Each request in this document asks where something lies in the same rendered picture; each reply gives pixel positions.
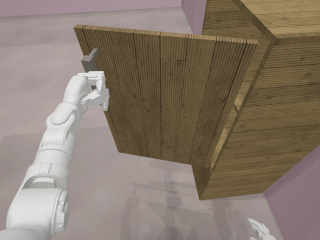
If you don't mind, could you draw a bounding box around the robot right hand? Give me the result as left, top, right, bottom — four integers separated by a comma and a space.
247, 218, 276, 240

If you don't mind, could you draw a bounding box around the robot left upper arm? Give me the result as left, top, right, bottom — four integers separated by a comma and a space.
0, 188, 70, 240

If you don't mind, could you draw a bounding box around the handle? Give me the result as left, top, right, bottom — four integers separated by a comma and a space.
81, 48, 110, 105

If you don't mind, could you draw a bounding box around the cupboard door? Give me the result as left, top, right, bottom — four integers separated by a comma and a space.
74, 24, 258, 168

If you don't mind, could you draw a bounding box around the robot left hand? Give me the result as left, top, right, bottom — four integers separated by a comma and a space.
62, 71, 110, 115

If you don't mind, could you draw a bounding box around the robot left forearm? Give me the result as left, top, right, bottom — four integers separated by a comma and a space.
6, 102, 83, 229

